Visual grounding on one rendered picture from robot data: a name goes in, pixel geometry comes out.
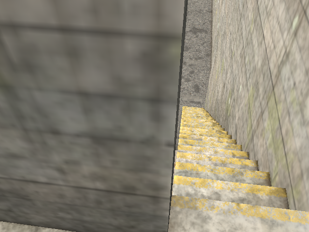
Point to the stairs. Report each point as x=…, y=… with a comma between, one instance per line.
x=211, y=165

